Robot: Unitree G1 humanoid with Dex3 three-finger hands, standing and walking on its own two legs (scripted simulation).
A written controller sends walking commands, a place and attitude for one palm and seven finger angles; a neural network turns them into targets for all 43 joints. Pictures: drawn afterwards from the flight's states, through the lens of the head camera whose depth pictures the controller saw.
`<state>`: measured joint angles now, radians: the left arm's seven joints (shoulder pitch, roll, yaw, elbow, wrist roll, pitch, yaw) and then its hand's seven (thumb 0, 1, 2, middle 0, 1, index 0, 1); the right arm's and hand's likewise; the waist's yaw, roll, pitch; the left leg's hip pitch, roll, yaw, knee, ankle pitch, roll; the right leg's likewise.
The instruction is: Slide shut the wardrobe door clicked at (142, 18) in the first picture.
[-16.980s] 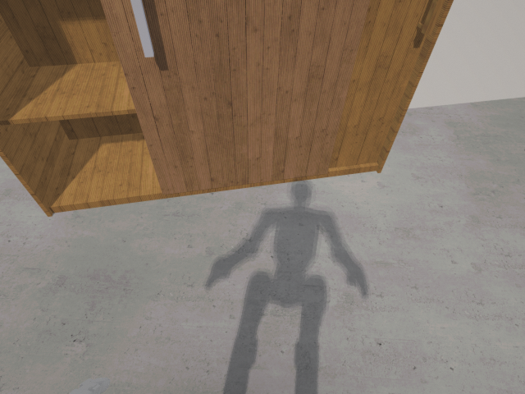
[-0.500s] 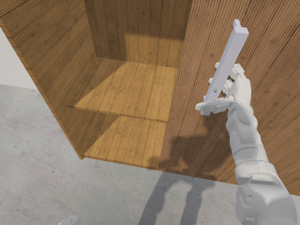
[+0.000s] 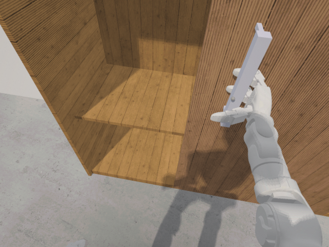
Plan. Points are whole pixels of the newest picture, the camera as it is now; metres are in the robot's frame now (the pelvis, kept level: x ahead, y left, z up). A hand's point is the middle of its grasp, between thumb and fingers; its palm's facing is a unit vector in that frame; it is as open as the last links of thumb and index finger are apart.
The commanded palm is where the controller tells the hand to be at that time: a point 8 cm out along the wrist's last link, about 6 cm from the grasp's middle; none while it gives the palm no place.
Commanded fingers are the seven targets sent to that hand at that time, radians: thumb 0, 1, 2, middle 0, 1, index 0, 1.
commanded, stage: slide the fingers in behind the handle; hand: right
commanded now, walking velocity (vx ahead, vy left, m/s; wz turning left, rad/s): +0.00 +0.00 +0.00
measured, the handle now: (239, 82) +0.50 -0.12 +0.15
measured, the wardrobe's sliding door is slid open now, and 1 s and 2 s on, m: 0.53 0.53 0.53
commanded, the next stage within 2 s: grip the handle and tug to test in 0.02 s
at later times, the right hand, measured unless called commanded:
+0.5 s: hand (232, 98) +0.45 -0.10 +0.14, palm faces +0.03 +1.00 +0.01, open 10.6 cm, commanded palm +0.43 -0.15 +0.14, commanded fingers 0.00 -0.43 -0.70 0.40 1.33 0.40 1.33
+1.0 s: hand (230, 97) +0.45 -0.09 +0.14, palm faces +0.05 +1.00 +0.01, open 5.9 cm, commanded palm +0.43 -0.14 +0.14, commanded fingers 0.00 -0.90 -0.90 0.45 1.40 0.45 1.40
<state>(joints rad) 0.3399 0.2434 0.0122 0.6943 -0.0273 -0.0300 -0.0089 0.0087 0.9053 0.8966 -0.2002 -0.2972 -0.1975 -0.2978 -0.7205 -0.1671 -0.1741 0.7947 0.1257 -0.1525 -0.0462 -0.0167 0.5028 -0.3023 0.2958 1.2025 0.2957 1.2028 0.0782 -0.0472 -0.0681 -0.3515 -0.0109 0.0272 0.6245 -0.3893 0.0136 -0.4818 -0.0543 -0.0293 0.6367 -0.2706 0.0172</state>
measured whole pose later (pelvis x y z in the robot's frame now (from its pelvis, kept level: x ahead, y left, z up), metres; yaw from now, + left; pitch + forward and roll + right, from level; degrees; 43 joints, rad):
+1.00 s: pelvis +0.00 +0.00 +0.00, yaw +0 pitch +7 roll +0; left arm 0.34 0.24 0.02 0.69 -0.03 -0.03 -0.01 0.01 0.91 0.90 -0.20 -0.30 -0.20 -0.30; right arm -0.72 -0.16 -0.16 0.78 0.12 -0.15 -0.08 0.00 -0.65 -0.80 0.39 1.40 0.39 1.40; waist 0.08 -0.05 -0.07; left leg -0.35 -0.01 0.03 0.62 -0.39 0.01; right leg -0.48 -0.05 -0.03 0.63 -0.27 0.02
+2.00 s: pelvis +0.04 +0.00 +0.00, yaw -3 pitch +7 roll +0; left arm 0.25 0.22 0.02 0.66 -0.01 -0.02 -0.02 0.01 0.91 0.90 -0.20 -0.30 -0.20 -0.30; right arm -0.58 -0.06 -0.04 0.48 0.12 0.01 -0.16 0.01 -0.66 -0.84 0.34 1.40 0.35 1.40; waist 0.02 -0.05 -0.08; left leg -0.28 0.01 0.06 0.58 -0.42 0.01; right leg -0.43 -0.02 0.01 0.61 -0.31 0.02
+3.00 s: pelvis +0.01 +0.04 -0.01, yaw -2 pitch -1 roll +0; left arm 0.22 0.21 0.00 0.71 -0.03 0.03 0.07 0.01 0.90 0.90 -0.20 -0.30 -0.20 -0.30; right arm -0.83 -0.15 0.00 0.75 0.12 -0.12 -0.05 -0.02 -0.60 -0.80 0.45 1.40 0.32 1.40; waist -0.01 -0.02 0.14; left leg -0.30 -0.04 0.05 0.86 -0.46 0.04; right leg -0.34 -0.09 -0.02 0.69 -0.35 0.03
